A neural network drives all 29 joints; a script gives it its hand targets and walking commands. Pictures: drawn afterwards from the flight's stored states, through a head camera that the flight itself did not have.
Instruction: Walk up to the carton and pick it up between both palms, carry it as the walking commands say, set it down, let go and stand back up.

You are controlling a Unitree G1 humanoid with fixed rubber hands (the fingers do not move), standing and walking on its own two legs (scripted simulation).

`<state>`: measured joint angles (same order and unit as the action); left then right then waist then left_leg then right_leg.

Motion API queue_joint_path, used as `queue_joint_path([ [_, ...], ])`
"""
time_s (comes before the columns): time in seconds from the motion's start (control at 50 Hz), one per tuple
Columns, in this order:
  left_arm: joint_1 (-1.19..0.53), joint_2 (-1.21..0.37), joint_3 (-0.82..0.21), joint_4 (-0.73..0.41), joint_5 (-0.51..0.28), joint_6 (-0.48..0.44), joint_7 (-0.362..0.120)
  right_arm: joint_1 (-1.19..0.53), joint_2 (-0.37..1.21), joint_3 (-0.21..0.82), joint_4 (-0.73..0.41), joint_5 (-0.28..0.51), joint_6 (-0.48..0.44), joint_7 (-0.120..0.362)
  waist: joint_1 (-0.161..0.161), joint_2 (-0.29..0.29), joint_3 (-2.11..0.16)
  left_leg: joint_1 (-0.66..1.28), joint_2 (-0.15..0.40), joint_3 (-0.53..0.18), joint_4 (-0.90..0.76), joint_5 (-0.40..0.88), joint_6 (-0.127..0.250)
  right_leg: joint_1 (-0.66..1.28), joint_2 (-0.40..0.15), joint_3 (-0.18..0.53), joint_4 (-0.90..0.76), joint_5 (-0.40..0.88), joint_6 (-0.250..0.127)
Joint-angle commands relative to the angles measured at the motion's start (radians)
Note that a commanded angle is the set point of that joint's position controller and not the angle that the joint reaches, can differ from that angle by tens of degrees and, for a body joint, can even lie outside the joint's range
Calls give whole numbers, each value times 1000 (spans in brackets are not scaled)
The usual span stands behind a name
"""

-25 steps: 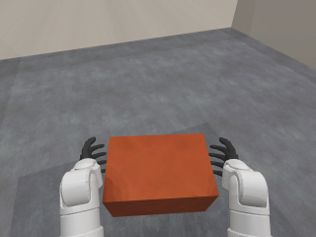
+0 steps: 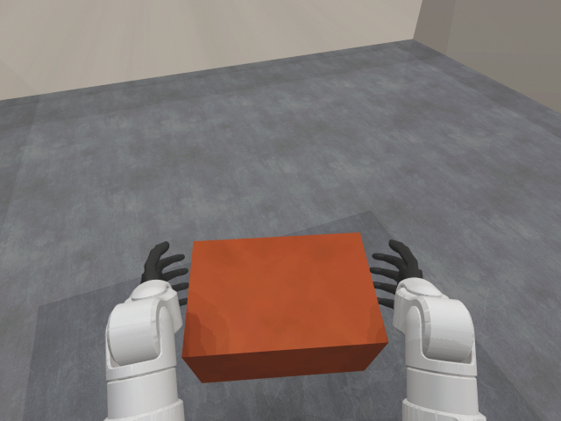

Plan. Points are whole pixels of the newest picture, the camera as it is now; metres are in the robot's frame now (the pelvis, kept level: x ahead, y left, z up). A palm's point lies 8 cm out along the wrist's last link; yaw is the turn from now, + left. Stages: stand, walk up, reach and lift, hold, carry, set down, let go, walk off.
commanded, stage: carry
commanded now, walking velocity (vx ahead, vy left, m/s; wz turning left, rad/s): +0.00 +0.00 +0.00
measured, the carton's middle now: (281, 307) +0.30 +0.00 +0.00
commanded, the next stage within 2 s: none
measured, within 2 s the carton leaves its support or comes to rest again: neither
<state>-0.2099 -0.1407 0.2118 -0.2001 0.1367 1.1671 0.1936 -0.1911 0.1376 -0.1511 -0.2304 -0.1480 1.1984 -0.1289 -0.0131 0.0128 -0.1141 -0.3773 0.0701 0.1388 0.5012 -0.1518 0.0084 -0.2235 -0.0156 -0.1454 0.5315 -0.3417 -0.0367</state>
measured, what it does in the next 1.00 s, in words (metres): stands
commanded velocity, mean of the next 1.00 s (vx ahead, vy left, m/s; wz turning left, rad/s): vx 0.00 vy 0.00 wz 0.00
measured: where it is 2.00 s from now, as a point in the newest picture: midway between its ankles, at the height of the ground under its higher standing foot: outside the picture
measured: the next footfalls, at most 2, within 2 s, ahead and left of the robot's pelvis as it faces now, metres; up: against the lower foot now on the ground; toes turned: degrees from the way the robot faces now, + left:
none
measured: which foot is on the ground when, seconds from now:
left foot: down 0.00-1.00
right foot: down 0.00-1.00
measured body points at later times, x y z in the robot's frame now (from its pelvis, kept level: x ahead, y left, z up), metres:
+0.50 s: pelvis +0.00 +0.00 +0.00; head -0.03 +0.00 +0.45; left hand +0.28 +0.17 +0.07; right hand +0.27 -0.17 +0.07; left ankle +0.07 +0.12 -0.73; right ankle -0.04 -0.09 -0.73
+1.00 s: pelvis +0.00 +0.00 +0.00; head -0.03 +0.00 +0.45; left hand +0.28 +0.17 +0.07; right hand +0.27 -0.17 +0.07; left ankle +0.07 +0.12 -0.73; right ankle -0.04 -0.09 -0.73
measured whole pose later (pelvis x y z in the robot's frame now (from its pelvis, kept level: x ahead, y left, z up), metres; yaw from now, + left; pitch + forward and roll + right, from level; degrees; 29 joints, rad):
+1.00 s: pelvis +0.00 +0.00 +0.00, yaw -1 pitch +2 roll +0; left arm -0.21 -0.14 0.21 -0.13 0.16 1.09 0.18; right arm -0.19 0.14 -0.15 -0.16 -0.17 1.12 -0.10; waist -0.01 0.00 -0.10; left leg -0.38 0.08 0.15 0.51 -0.15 0.01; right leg -0.23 -0.02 -0.14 0.54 -0.34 -0.03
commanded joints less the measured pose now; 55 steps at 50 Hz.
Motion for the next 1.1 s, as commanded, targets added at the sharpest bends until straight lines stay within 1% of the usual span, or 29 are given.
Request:
queue_joint_path([
  [0.0,-537,-928,-755,-25,-475,34,-434,-554,912,709,-62,461,-16,357,3,-16,-222,169,98,-106,-29,130,34,-9,-140,114,-88,242,10],
  [0.14,-530,-927,-753,-22,-473,29,-435,-546,909,705,-59,456,-22,355,5,-13,-228,172,100,-103,-24,146,35,-4,-138,114,-77,257,12],
  [0.64,-521,-911,-729,12,-444,-12,-431,-531,895,678,-21,430,-64,356,5,0,-220,171,104,-105,-40,131,37,-13,-126,110,-75,187,7],
  [0.8,-518,-904,-714,33,-431,-33,-432,-525,891,665,1,416,-83,356,4,-12,-215,167,101,-101,-38,113,36,-13,-130,114,-82,202,9],
  [0.88,-522,-904,-715,28,-430,-43,-431,-531,892,666,-4,416,-94,355,5,-5,-219,170,102,-102,-37,120,36,-12,-128,111,-79,197,9],
  [0.92,-512,-897,-701,53,-417,-53,-431,-522,885,653,18,404,-104,356,5,-5,-218,169,101,-102,-39,114,36,-13,-129,113,-81,193,9],
  [0.98,-518,-900,-708,37,-422,-62,-431,-527,889,662,3,408,-114,355,4,-7,-219,167,101,-101,-38,120,36,-10,-128,111,-77,197,10],
  [1.04,-514,-895,-701,46,-415,-71,-430,-521,886,655,16,402,-122,355,5,-7,-220,167,101,-99,-35,122,35,-8,-129,111,-77,206,11],
  [1.06,-506,-890,-689,68,-404,-76,-430,-514,879,642,37,391,-127,355,5,-5,-222,168,101,-100,-36,121,35,-9,-129,111,-76,203,11],
  [1.08,-511,-893,-699,52,-412,-79,-431,-519,882,652,18,397,-131,354,4,-7,-222,169,101,-99,-34,124,36,-7,-128,111,-76,205,11],
])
